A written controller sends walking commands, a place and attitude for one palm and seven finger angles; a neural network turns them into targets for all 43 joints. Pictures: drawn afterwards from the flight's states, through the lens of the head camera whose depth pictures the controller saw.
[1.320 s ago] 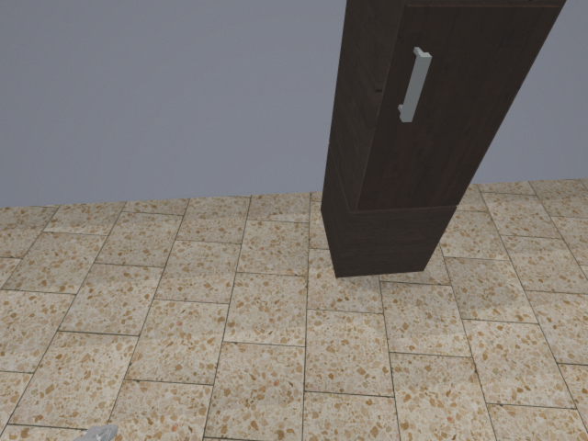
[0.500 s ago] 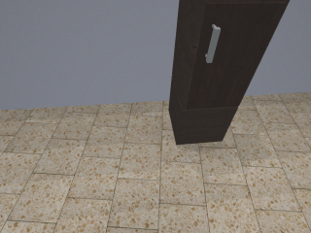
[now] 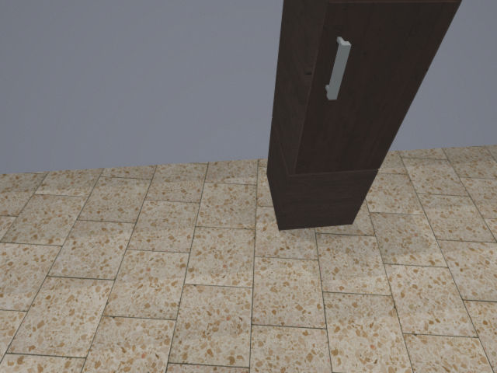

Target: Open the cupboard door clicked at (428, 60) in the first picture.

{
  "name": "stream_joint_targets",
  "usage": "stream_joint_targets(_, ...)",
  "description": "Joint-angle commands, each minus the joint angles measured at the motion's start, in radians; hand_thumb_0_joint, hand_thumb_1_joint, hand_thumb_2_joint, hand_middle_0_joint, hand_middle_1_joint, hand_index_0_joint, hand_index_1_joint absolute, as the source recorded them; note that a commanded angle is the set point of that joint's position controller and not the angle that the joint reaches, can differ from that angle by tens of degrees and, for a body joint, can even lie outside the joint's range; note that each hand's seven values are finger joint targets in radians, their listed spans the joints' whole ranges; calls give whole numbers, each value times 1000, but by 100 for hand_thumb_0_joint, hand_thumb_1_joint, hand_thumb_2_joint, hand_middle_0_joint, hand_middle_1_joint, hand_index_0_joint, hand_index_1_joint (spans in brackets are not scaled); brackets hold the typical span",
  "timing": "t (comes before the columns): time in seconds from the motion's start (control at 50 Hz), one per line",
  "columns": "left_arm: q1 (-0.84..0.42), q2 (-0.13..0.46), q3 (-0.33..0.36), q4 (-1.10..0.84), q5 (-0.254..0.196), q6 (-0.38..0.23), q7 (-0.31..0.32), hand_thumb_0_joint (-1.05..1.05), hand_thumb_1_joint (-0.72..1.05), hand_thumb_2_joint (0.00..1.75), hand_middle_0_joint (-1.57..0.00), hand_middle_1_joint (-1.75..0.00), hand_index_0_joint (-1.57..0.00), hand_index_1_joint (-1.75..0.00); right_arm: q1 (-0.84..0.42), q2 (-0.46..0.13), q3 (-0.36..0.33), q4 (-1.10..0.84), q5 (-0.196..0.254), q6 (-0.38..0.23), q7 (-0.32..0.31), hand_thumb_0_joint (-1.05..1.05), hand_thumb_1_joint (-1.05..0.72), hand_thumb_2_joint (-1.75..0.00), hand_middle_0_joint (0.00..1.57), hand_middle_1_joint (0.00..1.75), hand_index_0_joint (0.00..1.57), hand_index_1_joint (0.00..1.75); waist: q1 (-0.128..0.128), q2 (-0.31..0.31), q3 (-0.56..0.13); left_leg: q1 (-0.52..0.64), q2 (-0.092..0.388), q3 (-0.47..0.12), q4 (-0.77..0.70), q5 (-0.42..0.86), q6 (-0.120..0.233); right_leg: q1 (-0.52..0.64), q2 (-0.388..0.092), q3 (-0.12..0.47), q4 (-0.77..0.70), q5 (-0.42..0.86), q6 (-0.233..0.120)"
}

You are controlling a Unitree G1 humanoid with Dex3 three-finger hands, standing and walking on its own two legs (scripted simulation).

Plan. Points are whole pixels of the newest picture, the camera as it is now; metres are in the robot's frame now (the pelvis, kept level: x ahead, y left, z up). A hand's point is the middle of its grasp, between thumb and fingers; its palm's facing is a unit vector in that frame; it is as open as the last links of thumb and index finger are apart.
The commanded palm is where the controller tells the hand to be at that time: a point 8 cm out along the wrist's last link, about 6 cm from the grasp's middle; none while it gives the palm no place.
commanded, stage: look at it before walking up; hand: left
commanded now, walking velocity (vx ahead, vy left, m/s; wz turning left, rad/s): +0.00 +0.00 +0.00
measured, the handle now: (335, 68) +0.86 -0.19 +0.08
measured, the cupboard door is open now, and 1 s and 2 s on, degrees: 0 0 0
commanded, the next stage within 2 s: walk to a spot facing it in 0.12 s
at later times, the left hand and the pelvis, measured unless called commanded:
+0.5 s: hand out of the picture +0.07 +0.22 -0.18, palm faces -0.10 -0.95 -0.29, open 7.4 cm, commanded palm none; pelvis +0.00 +0.00 -0.01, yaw -7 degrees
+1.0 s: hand out of the picture +0.08 +0.15 -0.17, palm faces -0.28 -0.93 -0.24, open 7.4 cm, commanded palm none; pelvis -0.02 -0.03 +0.00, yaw -22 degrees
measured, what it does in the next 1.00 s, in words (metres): lifts its left foot, turning right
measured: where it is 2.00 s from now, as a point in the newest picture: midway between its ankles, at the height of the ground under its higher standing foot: outside the picture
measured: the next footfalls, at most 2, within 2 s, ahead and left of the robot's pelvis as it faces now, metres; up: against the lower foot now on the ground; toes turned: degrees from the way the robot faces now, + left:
left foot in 1.22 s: +0.07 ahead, +0.11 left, +0.00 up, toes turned -30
right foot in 1.84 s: -0.11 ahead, -0.03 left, +0.00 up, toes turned -61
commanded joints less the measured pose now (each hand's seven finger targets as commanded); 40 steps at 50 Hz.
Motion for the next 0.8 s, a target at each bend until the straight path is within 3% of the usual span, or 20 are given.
stream_joint_targets(0.0,-40,208,37,-65,-2,-27,18,0,90,90,-20,-30,-20,-30,-48,-204,-40,-61,1,-27,-12,0,-90,-90,20,30,20,30,-3,9,-73,23,120,-98,-60,178,26,23,-116,95,-56,195,-40)
stream_joint_targets(0.22,-45,208,38,-66,-1,-22,15,0,90,90,-20,-30,-20,-30,-56,-211,-42,-63,0,-27,-14,0,-90,-90,20,30,20,30,-2,13,-57,41,125,-90,-74,170,25,8,-107,99,-61,183,-37)
stream_joint_targets(0.24,-43,199,40,-69,-1,-17,15,0,90,90,-20,-30,-20,-30,-44,-201,-43,-65,-1,-26,-16,0,-90,-90,20,30,20,30,-5,16,-60,51,129,-76,-57,194,23,-3,-104,103,-45,219,-38)
stream_joint_targets(0.28,1,120,30,-69,-1,6,20,0,90,90,-20,-30,-20,-30,4,-110,-32,-64,-2,-12,-20,0,-90,-90,20,30,20,30,-8,13,-66,56,135,-41,-13,224,11,-29,-101,107,4,279,-29)
stream_joint_targets(0.3,19,101,27,-73,-2,16,21,0,90,90,-20,-30,-20,-30,20,-93,-31,-70,-2,-4,-24,0,-90,-90,20,30,20,30,-8,15,-64,60,140,-28,3,226,8,-51,-96,111,26,293,-26)
stream_joint_targets(0.38,39,101,46,-122,4,36,14,0,90,90,-20,-30,-20,-30,34,-115,-59,-121,-4,14,-32,0,-90,-90,20,30,20,30,-10,42,-52,46,184,-24,34,193,28,-138,-56,106,134,274,-24)
stream_joint_targets(0.42,40,87,53,-146,5,42,8,0,90,90,-20,-30,-20,-30,32,-126,-72,-145,-6,16,-35,0,-90,-90,20,30,20,30,-11,96,-46,36,233,-49,19,201,58,-189,-20,80,237,187,-13)
stream_joint_targets(0.46,48,58,57,-171,5,50,3,0,90,90,-20,-30,-20,-30,32,-133,-82,-165,-5,11,-32,0,-90,-90,20,30,20,30,-9,193,-40,31,335,-102,-28,302,138,-252,13,16,435,-187,6)
stream_joint_targets(0.48,47,49,63,-180,5,55,2,0,90,90,-20,-30,-20,-30,26,-128,-84,-175,-8,10,-33,0,-90,-90,20,30,20,30,-8,206,-30,13,368,-102,-35,344,171,-262,2,9,507,-284,12)
stream_joint_targets(0.5,59,42,69,-190,4,58,1,0,90,90,-20,-30,-20,-30,8,-121,-87,-189,-9,9,-33,0,-90,-90,20,30,20,30,1,206,-20,-23,386,-86,-27,345,181,-248,-22,24,533,-309,8)
stream_joint_targets(0.54,125,26,77,-186,6,54,-7,0,90,90,-20,-30,-20,-30,-45,-117,-93,-212,-15,11,-32,0,-90,-90,20,30,20,30,46,183,-24,-82,359,-3,61,321,131,-147,-45,-2,414,-233,1)
stream_joint_targets(0.56,186,29,81,-175,9,48,-10,0,90,90,-20,-30,-20,-30,-65,-116,-97,-219,-13,15,-30,0,-90,-90,20,30,20,30,76,130,-46,-113,320,47,160,252,86,-76,-37,-21,299,-119,2)
stream_joint_targets(0.58,246,63,92,-162,15,35,-7,0,90,90,-20,-30,-20,-30,-61,-91,-94,-227,-8,24,-27,0,-90,-90,20,30,20,30,101,-6,-59,-181,233,121,364,95,13,7,-70,37,103,83,-6)
stream_joint_targets(0.6,256,174,111,-169,28,16,11,0,90,90,-20,-30,-20,-30,-20,4,-79,-256,-3,29,-21,0,-90,-90,20,30,20,30,85,-382,-28,-428,58,155,641,-354,-60,52,-303,460,-64,345,-75)
stream_joint_targets(0.62,267,171,107,-176,9,19,22,0,90,90,-20,-30,-20,-30,-38,-10,-79,-273,-2,34,-25,0,-90,-90,20,30,20,30,87,-316,-43,-419,37,13,744,-402,-50,-6,-358,545,-105,440,-159)
stream_joint_targets(0.64,219,150,106,-191,8,23,26,0,90,90,-20,-30,-20,-30,-14,-14,-84,-259,0,38,-24,0,-90,-90,20,30,20,30,50,-206,-39,-424,69,-34,783,-323,-42,-7,-334,451,-105,279,-191)
stream_joint_targets(0.66,170,123,112,-208,7,20,28,0,90,90,-20,-30,-20,-30,-20,-11,-85,-249,-2,34,-22,0,-90,-90,20,30,20,30,39,-208,-34,-442,78,-31,798,-268,-43,-18,-278,453,-98,250,-155)
stream_joint_targets(0.7,129,72,97,-221,-1,12,24,0,90,90,-20,-30,-20,-30,-14,-20,-88,-227,-5,34,-21,0,-90,-90,20,30,20,30,24,-124,-17,-429,87,-43,810,-149,-58,-39,-216,374,-84,266,-128)
stream_joint_targets(0.76,159,63,99,-212,-2,5,23,0,90,90,-20,-30,-20,-30,13,1,-87,-215,-7,38,-22,0,-90,-90,20,30,20,30,19,-55,-76,-426,80,-40,778,-104,-73,25,-188,339,-66,302,-122)
stream_joint_targets(0.78,165,65,102,-211,-3,6,21,0,90,90,-20,-30,-20,-30,17,9,-87,-214,-8,42,-24,0,-90,-90,20,30,20,30,20,-64,-83,-434,76,-40,776,-97,-77,32,-179,336,-67,283,-117)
